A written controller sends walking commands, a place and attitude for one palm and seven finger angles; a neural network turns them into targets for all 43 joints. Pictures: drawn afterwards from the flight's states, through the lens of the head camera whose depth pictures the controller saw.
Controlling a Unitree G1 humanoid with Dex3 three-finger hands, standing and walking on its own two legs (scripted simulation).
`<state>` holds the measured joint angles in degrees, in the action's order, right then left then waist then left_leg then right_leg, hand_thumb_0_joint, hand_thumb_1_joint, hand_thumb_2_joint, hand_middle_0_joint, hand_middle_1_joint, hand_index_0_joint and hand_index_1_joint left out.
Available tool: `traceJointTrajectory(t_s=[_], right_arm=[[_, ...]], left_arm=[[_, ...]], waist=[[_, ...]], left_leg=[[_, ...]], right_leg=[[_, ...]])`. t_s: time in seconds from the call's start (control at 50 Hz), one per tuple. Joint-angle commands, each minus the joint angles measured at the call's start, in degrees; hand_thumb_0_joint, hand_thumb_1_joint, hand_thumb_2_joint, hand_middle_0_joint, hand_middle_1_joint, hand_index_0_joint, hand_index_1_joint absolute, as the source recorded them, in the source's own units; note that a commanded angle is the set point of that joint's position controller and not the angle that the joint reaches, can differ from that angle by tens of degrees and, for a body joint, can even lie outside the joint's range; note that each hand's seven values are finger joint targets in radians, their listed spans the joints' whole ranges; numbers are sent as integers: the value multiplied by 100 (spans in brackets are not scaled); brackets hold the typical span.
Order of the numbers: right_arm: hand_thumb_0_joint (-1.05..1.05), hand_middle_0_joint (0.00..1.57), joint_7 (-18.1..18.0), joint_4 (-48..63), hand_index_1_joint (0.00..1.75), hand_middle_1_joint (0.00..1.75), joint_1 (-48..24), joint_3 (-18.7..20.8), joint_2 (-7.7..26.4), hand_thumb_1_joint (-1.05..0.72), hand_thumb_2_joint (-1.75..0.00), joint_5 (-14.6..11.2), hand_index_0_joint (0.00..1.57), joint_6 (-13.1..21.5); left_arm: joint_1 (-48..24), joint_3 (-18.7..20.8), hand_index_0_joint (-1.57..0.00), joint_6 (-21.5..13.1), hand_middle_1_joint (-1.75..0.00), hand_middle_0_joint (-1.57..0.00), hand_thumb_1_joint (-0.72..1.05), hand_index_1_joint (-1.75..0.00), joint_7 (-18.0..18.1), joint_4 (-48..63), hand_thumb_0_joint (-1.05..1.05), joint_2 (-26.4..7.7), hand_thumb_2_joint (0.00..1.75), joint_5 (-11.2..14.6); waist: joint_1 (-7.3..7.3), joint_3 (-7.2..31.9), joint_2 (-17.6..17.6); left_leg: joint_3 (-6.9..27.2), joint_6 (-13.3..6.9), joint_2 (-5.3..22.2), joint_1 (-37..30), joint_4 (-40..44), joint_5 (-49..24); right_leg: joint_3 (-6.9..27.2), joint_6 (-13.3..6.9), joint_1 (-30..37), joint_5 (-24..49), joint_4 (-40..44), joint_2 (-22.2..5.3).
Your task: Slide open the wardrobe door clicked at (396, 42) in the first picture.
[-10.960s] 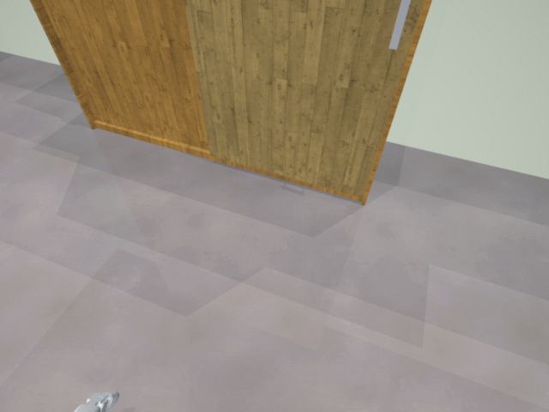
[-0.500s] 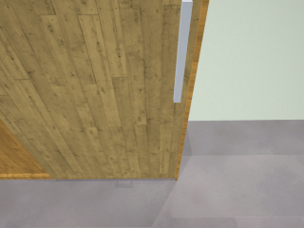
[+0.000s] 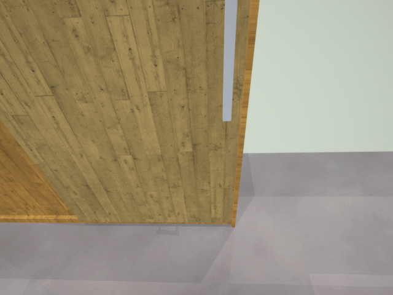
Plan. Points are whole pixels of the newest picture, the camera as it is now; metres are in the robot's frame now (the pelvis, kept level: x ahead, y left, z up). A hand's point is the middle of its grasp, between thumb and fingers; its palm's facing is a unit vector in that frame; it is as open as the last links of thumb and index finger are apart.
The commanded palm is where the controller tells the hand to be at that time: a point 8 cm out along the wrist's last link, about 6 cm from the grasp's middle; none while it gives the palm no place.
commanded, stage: look again from close up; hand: right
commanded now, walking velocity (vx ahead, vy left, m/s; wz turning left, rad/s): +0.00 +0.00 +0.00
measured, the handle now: (228, 63) +0.64 -0.04 +0.20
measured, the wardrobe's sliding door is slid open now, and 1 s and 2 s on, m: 0.00 0.00 0.00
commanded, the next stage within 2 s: none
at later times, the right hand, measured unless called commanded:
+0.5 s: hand out of the picture -0.09 -0.24 -0.17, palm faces +0.03 +0.99 -0.14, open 7.4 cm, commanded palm none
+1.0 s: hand out of the picture -0.19 -0.24 -0.17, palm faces +0.04 +0.99 -0.12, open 7.4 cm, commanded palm none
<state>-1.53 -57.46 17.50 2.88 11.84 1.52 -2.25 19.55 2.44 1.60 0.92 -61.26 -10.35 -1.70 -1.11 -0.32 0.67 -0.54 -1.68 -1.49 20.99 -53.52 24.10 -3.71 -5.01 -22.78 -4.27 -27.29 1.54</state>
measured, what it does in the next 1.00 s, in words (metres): walks backwards: left foot, then right foot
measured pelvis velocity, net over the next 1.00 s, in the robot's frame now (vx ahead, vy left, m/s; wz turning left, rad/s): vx -0.15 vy -0.09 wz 0.04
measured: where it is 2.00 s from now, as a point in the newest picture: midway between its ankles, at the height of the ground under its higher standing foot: outside the picture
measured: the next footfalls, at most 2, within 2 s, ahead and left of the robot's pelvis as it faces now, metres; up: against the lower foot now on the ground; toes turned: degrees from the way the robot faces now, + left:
left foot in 0.12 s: -0.01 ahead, +0.09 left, +0.00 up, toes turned +9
right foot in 0.36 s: +0.01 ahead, -0.14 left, +0.00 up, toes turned +1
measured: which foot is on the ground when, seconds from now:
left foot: up 0.00-0.10, down 0.12-0.42, up 0.44-0.62, down 0.64-1.00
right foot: down 0.00-0.12, up 0.14-0.34, down 0.36-1.00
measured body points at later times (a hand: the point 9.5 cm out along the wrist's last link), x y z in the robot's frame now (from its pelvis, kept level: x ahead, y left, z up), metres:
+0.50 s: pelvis -0.10 -0.07 +0.01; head -0.11 -0.09 +0.46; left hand -0.13 +0.15 -0.14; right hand -0.09 -0.29 -0.16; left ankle -0.10 +0.07 -0.70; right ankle -0.03 -0.14 -0.73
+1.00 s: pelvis -0.15 -0.09 +0.01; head -0.15 -0.11 +0.46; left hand -0.19 +0.11 -0.14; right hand -0.19 -0.29 -0.16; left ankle -0.20 +0.02 -0.71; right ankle -0.03 -0.14 -0.73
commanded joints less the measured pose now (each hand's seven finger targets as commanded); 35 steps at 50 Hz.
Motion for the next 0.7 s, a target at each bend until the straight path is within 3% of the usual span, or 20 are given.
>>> traceJointTrajectory(t_s=[0.0, 0.06, 0.08, 0.1, 0.12, 0.14, 0.16, 0.18, 0.2, 0.24, 0.28, 0.3, 0.34, 0.36, 0.4, 0.46, 0.52, 0.58, 0.64, 0.68], right_arm=[[0, 20, -17, -319, 30, 30, 2140, 80, 93, -90, -90, -6, 20, -136], [0, 20, -17, -428, 30, 30, 2623, 105, 215, -90, -90, -58, 20, -129], [0, 20, -65, -361, 30, 30, 2435, 142, 364, -90, -90, -32, 20, -119], [0, 20, -146, -23, 30, 30, 1443, 129, 680, -90, -90, 59, 20, -108], [0, 20, -197, 579, 30, 30, -114, 41, 823, -90, -90, 97, 20, -68], [0, 20, -224, 992, 30, 30, -1191, 193, 1307, -90, -90, 106, 20, 7], [0, 20, -220, 992, 30, 30, -1440, 155, 1041, -90, -90, -11, 20, 276], [0, 20, -187, 892, 30, 30, -1103, 83, 904, -90, -90, 6, 20, 415], [0, 20, -166, 730, 30, 30, -601, 50, 829, -90, -90, 13, 20, 434], [0, 20, -138, 308, 30, 30, 298, -18, 597, -90, -90, 62, 20, 333], [0, 20, -100, 126, 30, 30, 582, -43, 593, -90, -90, 22, 20, 208], [0, 20, -68, 85, 30, 30, 636, -51, 502, -90, -90, -14, 20, 170], [0, 20, -23, 157, 30, 30, 917, -99, 126, -90, -90, -85, 20, 130], [0, 20, -10, 194, 30, 30, 900, -86, 98, -90, -90, -87, 20, 142], [0, 20, -8, 16, 30, 30, 869, -48, 70, -90, -90, -1, 20, 14], [0, 20, 10, -62, 30, 30, 1120, -52, -139, -90, -90, -12, 20, 31], [0, 20, -3, -122, 30, 30, 1124, -88, -252, -90, -90, -35, 20, 123], [0, 20, -41, -307, 30, 30, 1523, -74, -227, -90, -90, -47, 20, 167], [0, 20, -101, -328, 30, 30, 1424, -76, 47, -90, -90, -21, 20, 216], [0, 20, -120, -237, 30, 30, 762, -84, 43, -90, -90, -53, 20, 293]], left_arm=[[-656, 141, -20, -87, -30, -20, 90, -30, 103, 628, 0, -816, 90, -10], [-346, 231, -20, 64, -30, -20, 90, -30, 130, 507, 0, -869, 90, -12], [-72, 235, -20, 163, -30, -20, 90, -30, 115, 423, 0, -684, 90, 91], [253, 255, -20, 269, -30, -20, 90, -30, 158, 339, 0, -238, 90, 160], [475, 384, -20, 314, -30, -20, 90, -30, 116, 477, 0, -770, 90, 76], [759, 414, -20, 367, -30, -20, 90, -30, 36, 567, 0, -903, 90, 67], [538, 330, -20, 226, -30, -20, 90, -30, -40, 435, 0, -723, 90, 89], [426, 317, -20, 114, -30, -20, 90, -30, -95, 487, 0, -892, 90, 104], [224, 261, -20, 18, -30, -20, 90, -30, -114, 583, 0, -718, 90, 139], [-111, 70, -20, -52, -30, -20, 90, -30, -94, 601, 0, -131, 90, 137], [176, -30, -20, -100, -30, -20, 90, -30, -37, 484, 0, 39, 90, 129], [355, -64, -20, -131, -30, -20, 90, -30, -15, 397, 0, 5, 90, 131], [355, -3, -20, -178, -30, -20, 90, -30, 53, 461, 0, -480, 90, 69], [189, 22, -20, -159, -30, -20, 90, -30, 70, 541, 0, -677, 90, 35], [-274, 13, -20, -178, -30, -20, 90, -30, 83, 510, 0, -657, 90, 41], [-437, -3, -20, -169, -30, -20, 90, -30, 109, 521, 0, -626, 90, 40], [-131, 18, -20, -146, -30, -20, 90, -30, 108, 361, 0, -547, 90, 34], [126, 62, -20, -95, -30, -20, 90, -30, 77, 188, 0, -439, 90, 60], [183, -34, -20, -81, -30, -20, 90, -30, 54, 128, 0, -52, 90, 103], [315, -40, -20, -42, -30, -20, 90, -30, 44, 50, 0, 37, 90, 81]], waist=[[599, -6, -1078], [559, -318, -542], [459, -356, 591], [109, -755, 2181], [-472, -1059, 1100], [-913, -454, 923], [-760, -756, 913], [-639, -836, 502], [-370, -875, 265], [68, -919, 216], [72, -826, 460], [58, -796, 219], [211, -729, -964], [300, -833, -1037], [398, -829, -1323], [471, -361, -727], [321, -255, -524], [285, -238, -432], [100, -420, 249], [-108, -610, 1259]], left_leg=[[-761, -28, -266, -1089, 417, 497], [-993, -204, -252, -1852, 3802, 480], [-313, -500, 343, -1873, 4568, 191], [1398, -1086, 1837, -176, 4989, 1166], [1223, -1226, 2259, 1047, 4814, 582], [993, -1350, 2374, 1299, 4756, 183], [1315, -1084, 2131, 1713, 4939, 1229], [764, -825, 1675, 1118, 4682, 613], [579, -819, 1598, 507, 4421, 73], [617, -773, 1481, -125, 4094, -117], [501, -512, 1280, 267, 3711, 617], [364, -319, 1027, 470, 3428, 846], [-2, 74, 588, 323, 2569, 368], [-148, 135, 449, -355, 2258, 14], [-104, 87, 282, -1022, 1290, -218], [-42, 50, 242, -943, 828, -126], [-221, 13, 202, -803, 2011, -4], [-263, -69, 164, -1505, 3437, -450], [650, -409, 994, -782, 4022, 239], [874, -503, 1219, 448, 4477, 942]], right_leg=[[1211, 837, -250, -2968, 2731, -1002], [762, 1174, 297, -2368, 2218, -630], [71, 1337, 79, -2075, 701, -78], [79, 1129, -15, -2212, -2413, 425], [769, 693, -287, -1970, -3931, 239], [856, 657, 258, -1783, -5124, 291], [1090, 561, 123, -1379, -4702, -240], [762, 530, 1, -1155, -3893, -224], [565, 484, 20, -1354, -3019, -303], [179, 472, 114, -1681, -1407, -256], [45, 453, 1084, -1259, 13, -182], [166, 462, 1410, -1122, 443, -170], [1642, 160, 716, -2421, 1328, -1171], [2112, -81, -340, -3256, 1759, -1483], [2459, -121, -1175, -4059, 2401, -1454], [2087, -219, -704, -3204, 2224, -1408], [1863, -99, 215, -2753, 2110, -1232], [1420, 335, 353, -2471, 1968, -838], [684, 601, 669, -1479, 904, -275], [524, 524, 1351, -845, -232, -244]])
